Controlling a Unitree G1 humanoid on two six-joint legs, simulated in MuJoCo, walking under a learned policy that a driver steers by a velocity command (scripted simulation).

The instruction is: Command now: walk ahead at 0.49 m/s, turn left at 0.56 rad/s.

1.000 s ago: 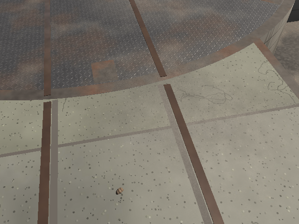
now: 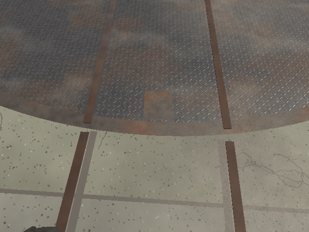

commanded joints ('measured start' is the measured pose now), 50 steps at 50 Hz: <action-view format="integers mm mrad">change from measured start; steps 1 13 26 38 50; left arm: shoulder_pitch -91 238 276 212 51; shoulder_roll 42 104 143 127 23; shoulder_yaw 5 44 46 25 19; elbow -85 -13 80 48 -1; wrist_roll -14 -22 -42 -61 -39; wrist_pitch -18 -15 7 -4 43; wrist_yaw -9 -33 -24 -20 -39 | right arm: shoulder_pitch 10 -21 -288 0 -60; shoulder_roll -177 -147 -35 -132 -132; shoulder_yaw -48 -12 18 -26 -32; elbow -58 -80 -146 -73 16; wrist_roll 12 11 -3 -14 -27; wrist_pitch -4 -12 -28 -27 -58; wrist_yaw -16 -10 20 14 -4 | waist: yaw -16 133 138 -21 19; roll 94 -30 -48 114 73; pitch -26 -104 6 -143 22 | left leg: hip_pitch -140 -614 -398 285 66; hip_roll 203 146 197 455 346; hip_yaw -172 -37 99 -325 183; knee -101 939 273 -59 -229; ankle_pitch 61 -234 225 -84 292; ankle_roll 125 -65 -110 144 70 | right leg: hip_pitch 196 803 576 -66 26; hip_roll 84 -211 -80 34 10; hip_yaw -63 417 -3 -20 -53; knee -157 -481 -604 481 20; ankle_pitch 133 -401 38 -388 114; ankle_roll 14 -288 -262 -92 -60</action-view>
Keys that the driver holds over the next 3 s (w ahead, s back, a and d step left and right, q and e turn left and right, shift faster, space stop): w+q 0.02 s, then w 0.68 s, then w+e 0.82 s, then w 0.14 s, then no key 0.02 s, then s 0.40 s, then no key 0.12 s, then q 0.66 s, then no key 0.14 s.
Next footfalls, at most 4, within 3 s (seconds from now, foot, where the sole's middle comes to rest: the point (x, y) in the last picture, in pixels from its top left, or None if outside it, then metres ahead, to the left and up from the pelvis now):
0.16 right None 0.28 -0.15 -0.78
0.68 left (118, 220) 0.52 0.13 -0.78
1.22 right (164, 156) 0.83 -0.09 -0.78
1.70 left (135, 108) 1.14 0.05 -0.78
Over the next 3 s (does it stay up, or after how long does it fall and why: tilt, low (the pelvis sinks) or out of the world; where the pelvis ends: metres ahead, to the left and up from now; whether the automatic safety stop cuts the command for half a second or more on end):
stays up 0.95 0.04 0.00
